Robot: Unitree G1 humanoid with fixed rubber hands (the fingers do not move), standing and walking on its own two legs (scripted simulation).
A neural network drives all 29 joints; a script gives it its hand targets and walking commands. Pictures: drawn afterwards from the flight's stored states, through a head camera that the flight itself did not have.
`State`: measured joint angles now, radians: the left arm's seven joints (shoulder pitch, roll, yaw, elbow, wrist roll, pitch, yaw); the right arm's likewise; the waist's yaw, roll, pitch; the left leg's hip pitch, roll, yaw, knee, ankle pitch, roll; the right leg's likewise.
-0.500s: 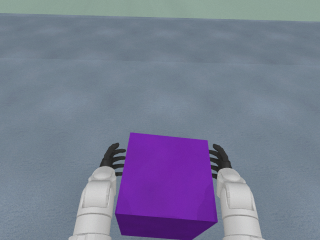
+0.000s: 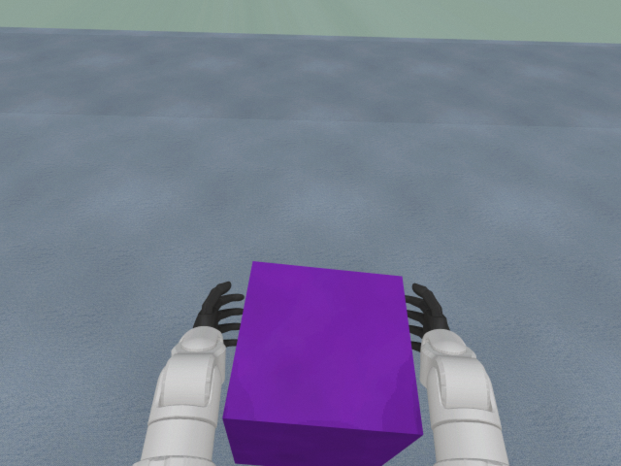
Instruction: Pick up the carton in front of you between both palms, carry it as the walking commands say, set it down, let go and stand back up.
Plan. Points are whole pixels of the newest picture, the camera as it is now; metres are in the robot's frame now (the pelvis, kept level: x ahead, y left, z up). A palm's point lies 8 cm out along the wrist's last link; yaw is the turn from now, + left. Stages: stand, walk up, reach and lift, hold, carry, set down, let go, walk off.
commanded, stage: carry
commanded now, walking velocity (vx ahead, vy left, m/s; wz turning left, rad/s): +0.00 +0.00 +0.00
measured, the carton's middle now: (315, 373) +0.28 +0.01 -0.05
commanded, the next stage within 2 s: hold in 0.06 s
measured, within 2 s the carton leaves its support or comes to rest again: neither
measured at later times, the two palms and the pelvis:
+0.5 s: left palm (195, 366) +0.24 +0.15 +0.05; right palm (436, 351) +0.27 -0.14 +0.05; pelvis -0.04 -0.02 +0.00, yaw +5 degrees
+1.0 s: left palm (222, 381) +0.30 +0.16 -0.13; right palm (402, 383) +0.31 -0.14 -0.12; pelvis -0.07 -0.03 -0.06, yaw +6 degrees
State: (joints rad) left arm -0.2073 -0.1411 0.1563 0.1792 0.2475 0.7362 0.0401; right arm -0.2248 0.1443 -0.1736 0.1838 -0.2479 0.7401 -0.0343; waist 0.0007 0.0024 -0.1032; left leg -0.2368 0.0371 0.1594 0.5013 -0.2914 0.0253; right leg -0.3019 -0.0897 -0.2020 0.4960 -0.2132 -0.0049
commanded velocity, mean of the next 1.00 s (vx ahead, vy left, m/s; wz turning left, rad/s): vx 0.00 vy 0.00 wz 0.00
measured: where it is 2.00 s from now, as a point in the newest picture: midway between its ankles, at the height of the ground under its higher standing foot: outside the picture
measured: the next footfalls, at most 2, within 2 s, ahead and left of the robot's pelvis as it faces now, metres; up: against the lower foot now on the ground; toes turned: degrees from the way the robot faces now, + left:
none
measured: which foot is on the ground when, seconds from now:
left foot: down 0.00-1.00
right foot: down 0.00-1.00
